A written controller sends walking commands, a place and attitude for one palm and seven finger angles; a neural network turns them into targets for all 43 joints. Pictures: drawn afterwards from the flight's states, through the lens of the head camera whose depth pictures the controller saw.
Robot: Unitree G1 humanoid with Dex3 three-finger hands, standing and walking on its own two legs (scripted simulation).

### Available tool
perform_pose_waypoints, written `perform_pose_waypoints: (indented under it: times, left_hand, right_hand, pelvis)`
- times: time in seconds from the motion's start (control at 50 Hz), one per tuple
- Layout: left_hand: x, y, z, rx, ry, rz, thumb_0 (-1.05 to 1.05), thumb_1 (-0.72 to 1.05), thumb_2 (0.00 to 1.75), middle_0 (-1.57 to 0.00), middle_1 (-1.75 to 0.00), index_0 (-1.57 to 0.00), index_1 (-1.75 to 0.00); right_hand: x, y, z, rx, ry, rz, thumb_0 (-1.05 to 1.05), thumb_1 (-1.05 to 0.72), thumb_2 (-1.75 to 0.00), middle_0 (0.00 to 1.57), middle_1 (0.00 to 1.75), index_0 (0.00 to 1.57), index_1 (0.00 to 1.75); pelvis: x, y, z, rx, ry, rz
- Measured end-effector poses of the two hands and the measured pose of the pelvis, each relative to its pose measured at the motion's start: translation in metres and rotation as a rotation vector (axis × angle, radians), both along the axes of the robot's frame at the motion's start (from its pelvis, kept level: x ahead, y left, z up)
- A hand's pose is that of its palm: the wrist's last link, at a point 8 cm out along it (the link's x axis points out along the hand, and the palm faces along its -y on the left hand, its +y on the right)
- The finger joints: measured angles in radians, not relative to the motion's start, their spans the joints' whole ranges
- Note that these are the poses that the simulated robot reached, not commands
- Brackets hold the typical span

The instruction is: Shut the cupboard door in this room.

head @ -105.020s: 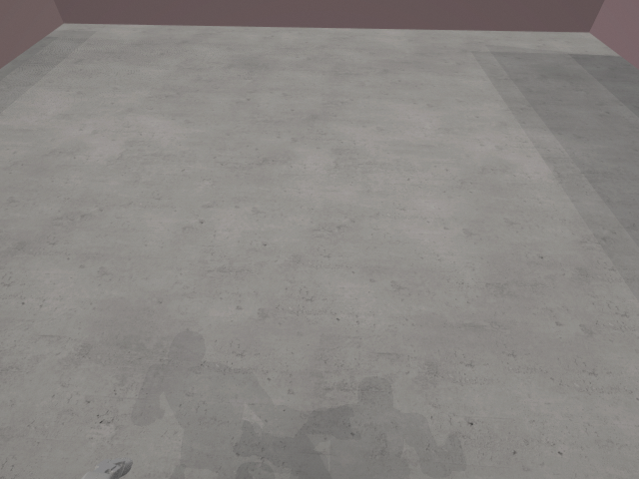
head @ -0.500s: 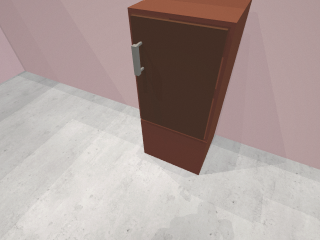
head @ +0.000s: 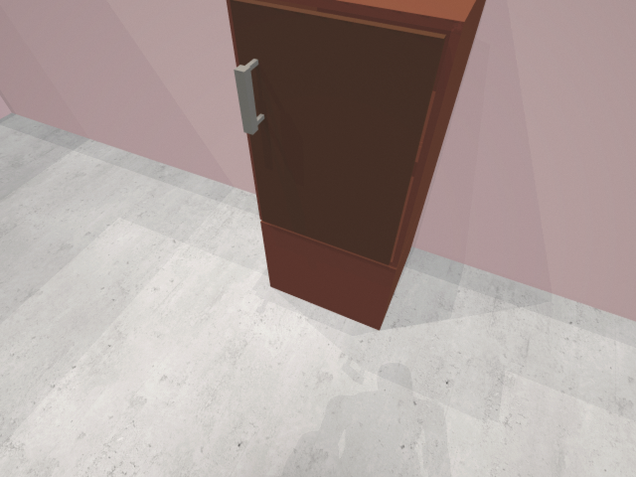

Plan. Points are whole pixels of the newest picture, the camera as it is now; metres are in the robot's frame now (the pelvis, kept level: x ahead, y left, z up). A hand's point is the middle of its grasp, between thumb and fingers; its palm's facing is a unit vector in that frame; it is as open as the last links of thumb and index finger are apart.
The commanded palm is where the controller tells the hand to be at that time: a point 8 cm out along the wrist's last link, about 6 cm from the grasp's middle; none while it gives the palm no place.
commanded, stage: look to check the result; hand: left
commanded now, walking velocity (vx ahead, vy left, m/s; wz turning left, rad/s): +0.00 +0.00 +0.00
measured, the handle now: (252, 96) +0.81 +0.17 +0.06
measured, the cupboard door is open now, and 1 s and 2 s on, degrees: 0 0 0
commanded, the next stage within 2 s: stand and wait in 0.50 s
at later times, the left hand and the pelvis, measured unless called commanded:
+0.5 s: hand out of the picture -0.04 +0.13 -0.18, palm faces +0.06 -0.99 -0.15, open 7.3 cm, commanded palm none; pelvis +0.01 -0.01 +0.00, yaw +0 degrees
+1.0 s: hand out of the picture -0.05 +0.16 -0.18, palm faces +0.03 -0.98 -0.19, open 7.3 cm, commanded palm none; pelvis +0.01 -0.01 +0.00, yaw -1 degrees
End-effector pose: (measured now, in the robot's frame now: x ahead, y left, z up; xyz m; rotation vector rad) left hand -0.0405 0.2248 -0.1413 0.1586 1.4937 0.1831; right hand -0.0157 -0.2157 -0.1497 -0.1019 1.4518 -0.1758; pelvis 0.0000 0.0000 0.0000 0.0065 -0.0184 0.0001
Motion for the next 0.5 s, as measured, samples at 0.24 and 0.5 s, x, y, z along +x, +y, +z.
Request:
perform_pose_waypoints:
  times: [0.24, 0.5]
  left_hand:
    - [-0.022, -0.025, -0.003, -0.026, 0.064, 0.039, 0.01, 0.91, 0.89, -0.2, -0.3, -0.2, -0.3]
    - [-0.006, -0.042, -0.011, -0.068, 0.021, 0.037, 0.01, 0.91, 0.89, -0.2, -0.3, -0.2, -0.3]
  right_hand:
    - [0.036, -0.02, 0.001, -0.029, -0.053, 0.031, 0.0, -0.92, -0.9, 0.2, 0.3, 0.2, 0.3]
    - [0.048, -0.022, 0.004, -0.045, -0.084, 0.033, 0.0, -0.92, -0.9, 0.2, 0.3, 0.2, 0.3]
  pelvis:
    - [0.01, -0.01, -0.002, 0.001, -0.019, -0.002]
    - [0.015, -0.013, -0.002, 0.002, -0.029, -0.005]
